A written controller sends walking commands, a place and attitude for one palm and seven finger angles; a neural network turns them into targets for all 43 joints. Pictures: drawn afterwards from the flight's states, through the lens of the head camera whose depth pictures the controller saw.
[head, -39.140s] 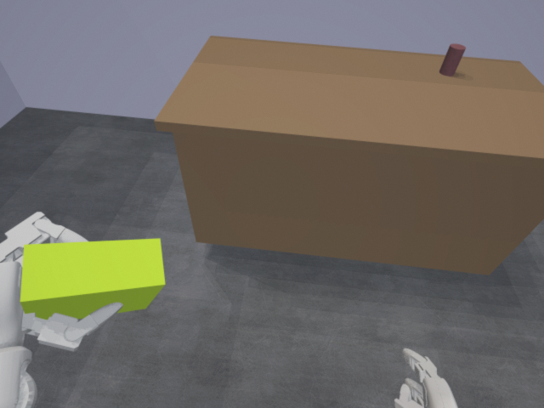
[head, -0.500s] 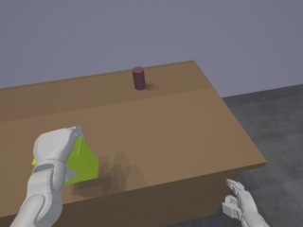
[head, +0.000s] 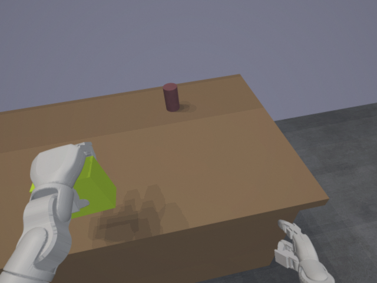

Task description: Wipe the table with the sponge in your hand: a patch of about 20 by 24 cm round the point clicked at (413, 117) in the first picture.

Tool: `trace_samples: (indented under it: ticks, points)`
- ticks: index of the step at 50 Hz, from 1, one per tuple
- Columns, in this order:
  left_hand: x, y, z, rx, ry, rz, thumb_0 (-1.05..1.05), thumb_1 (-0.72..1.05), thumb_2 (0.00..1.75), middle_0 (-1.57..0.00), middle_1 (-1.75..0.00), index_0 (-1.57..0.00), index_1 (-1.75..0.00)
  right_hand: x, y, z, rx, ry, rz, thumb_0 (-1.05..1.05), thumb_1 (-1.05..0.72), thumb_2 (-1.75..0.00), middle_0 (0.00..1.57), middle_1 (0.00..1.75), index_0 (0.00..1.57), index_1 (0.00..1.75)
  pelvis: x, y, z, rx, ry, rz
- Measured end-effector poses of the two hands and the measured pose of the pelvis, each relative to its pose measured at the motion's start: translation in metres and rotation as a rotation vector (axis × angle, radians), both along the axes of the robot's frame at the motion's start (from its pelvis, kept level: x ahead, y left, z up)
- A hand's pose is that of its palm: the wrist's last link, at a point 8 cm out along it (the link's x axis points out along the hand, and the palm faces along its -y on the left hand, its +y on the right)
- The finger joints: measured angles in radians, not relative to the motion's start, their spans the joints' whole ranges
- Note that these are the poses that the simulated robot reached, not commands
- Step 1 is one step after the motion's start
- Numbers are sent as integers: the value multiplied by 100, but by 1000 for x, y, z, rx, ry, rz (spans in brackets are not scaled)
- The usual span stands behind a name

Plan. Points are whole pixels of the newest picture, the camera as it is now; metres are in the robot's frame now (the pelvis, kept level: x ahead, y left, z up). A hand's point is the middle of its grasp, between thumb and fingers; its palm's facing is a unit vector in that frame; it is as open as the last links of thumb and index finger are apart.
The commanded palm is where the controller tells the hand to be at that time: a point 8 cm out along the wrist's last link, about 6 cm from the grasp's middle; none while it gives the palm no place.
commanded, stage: lift the sponge slowly off the table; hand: left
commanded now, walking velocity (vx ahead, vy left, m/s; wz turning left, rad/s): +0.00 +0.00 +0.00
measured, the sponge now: (83, 194) +0.24 +0.28 +0.07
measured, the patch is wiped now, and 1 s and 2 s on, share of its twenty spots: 0.95 0.95 0.95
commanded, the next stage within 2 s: bring the sponge back beside the body in 0.22 s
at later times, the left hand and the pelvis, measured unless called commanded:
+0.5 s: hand (76, 177) +0.25 +0.28 +0.12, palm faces +0.05 -0.09 -0.99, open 9.5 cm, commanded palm +0.22 +0.27 +0.19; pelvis +0.00 +0.00 +0.00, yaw +0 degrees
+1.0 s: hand (71, 190) +0.23 +0.28 +0.11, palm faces +0.06 -0.10 -0.99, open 9.5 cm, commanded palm +0.19 +0.27 +0.19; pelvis +0.00 +0.00 +0.00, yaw +0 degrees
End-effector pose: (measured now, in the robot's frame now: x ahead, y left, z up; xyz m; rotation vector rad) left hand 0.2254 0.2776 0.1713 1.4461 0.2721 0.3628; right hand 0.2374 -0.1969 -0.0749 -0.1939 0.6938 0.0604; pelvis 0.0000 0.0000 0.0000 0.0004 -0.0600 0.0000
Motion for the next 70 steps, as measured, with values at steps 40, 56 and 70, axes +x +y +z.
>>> trace_samples:
  ticks: [40, 56, 70]
  points:
    - [-8, 0, -1, -8, 2, -51, -1, -49, 109, -78, -139, -80, -139, 0, 2, -1, -18, 3, -8, 1, -91, -89, 20, 30, 19, 30, 4, 6, 0, -2, 0, -1]
    - [-32, -3, -5, -9, 22, -32, -1, -49, 109, -78, -139, -80, -139, -1, 1, -2, -8, -6, 8, 1, -91, -89, 20, 30, 18, 29, 2, 1, -1, -2, -4, -1]
    - [-51, -1, -9, -13, 28, -28, -1, -49, 109, -78, -139, -80, -139, -2, 0, 1, -11, -29, 15, 1, -91, -89, 20, 30, 19, 29, 0, -2, -2, -5, -12, -1]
